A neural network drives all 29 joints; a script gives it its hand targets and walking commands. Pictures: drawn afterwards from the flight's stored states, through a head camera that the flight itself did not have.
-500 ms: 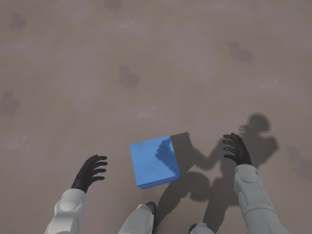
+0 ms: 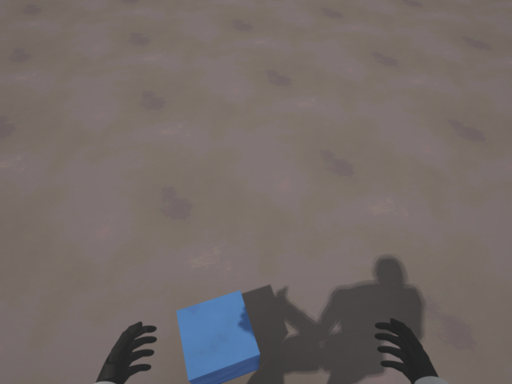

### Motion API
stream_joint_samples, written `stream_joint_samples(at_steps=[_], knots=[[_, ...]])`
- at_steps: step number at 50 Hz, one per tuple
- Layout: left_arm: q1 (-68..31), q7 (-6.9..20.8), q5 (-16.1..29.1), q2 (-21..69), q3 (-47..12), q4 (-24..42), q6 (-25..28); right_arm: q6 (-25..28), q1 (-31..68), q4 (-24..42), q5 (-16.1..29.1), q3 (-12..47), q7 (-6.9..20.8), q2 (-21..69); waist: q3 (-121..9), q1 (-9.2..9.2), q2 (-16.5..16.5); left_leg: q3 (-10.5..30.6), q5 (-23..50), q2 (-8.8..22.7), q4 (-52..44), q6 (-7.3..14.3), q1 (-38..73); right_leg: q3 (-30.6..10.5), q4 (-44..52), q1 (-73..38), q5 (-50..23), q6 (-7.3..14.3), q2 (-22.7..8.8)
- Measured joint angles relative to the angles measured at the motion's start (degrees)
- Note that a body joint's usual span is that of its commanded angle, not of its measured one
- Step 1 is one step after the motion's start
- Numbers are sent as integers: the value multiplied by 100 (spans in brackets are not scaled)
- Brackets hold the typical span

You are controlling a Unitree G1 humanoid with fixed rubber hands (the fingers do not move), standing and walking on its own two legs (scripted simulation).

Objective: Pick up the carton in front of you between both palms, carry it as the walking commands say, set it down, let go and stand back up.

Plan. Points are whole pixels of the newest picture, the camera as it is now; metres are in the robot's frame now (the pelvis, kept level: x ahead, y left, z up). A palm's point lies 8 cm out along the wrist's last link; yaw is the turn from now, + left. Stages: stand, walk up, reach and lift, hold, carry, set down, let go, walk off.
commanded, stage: let go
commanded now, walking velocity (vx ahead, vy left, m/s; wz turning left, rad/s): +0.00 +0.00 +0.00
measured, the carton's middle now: (219, 341) +0.34 +0.13 -0.65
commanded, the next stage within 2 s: stand in 0.38 s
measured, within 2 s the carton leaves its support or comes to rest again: neither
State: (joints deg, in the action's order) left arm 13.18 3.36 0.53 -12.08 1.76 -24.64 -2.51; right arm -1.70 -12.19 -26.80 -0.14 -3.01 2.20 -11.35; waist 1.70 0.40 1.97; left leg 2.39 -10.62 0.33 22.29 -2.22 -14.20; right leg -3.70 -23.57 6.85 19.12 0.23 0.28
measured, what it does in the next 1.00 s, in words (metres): stands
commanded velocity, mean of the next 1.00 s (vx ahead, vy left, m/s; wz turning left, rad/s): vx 0.00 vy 0.00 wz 0.00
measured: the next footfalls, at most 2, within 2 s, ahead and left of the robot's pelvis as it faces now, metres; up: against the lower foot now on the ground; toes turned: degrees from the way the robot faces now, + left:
none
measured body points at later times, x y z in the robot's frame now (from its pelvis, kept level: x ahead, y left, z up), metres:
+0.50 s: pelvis -0.02 +0.02 -0.01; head -0.03 +0.04 +0.44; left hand +0.13 +0.29 -0.10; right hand +0.12 -0.25 -0.09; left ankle +0.01 +0.15 -0.74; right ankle -0.08 -0.12 -0.74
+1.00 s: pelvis +0.00 +0.04 -0.01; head +0.00 +0.07 +0.44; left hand +0.13 +0.33 -0.13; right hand +0.09 -0.26 -0.10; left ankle +0.01 +0.15 -0.74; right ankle -0.08 -0.12 -0.74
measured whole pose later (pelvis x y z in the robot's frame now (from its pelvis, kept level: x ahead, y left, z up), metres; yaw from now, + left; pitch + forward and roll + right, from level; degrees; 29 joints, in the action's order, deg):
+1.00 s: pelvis +0.00 +0.04 -0.01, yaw -2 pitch -1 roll +0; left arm 11.9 -1.6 -2.0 -21.1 0.9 -46.2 -0.2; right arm -0.5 -10.3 -49.2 -1.9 -1.2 -1.3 -18.3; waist 0.2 -1.1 3.7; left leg -0.4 -15.6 -0.5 30.6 1.0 -14.0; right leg -6.3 -25.5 4.4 20.2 -2.8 -0.8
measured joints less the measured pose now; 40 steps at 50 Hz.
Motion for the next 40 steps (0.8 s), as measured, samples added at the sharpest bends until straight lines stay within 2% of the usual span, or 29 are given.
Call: stream_joint_samples(at_steps=[7, 19, 23, 28, 40], knots=[[62, -249, -92, -79, -52, 133, -431, 68, -258, -93, 155, 124, -115, -40, -239, -36, 9, 5, -108, -4, 173, 0, 57, 8, -168, -66, 107, 11, 6], [150, -276, -187, -151, 45, 295, -842, -200, -30, -191, -39, 60, -34, 68, -15, 47, 20, -14, -90, -98, 370, 95, 212, -4, -340, -241, 97, -87, -81], [108, -395, -297, -403, 11, -322, -391, -103, 25, -817, -281, 144, -172, -175, -195, 65, 73, -68, -208, -48, 679, 123, -90, -64, -509, 19, 128, -134, -30], [205, -358, -342, -705, 118, -910, -43, 16, -89, -1331, -320, 26, -221, -544, -272, -11, 184, -156, -378, -25, 950, 176, -287, -156, -681, 201, 210, -173, -9], [98, -453, -280, -879, 6, -1760, 206, 108, -31, -1942, -228, 62, -305, -777, -127, -137, 232, -270, -512, -35, 954, 275, -127, -265, -422, -43, 177, -254, -50]])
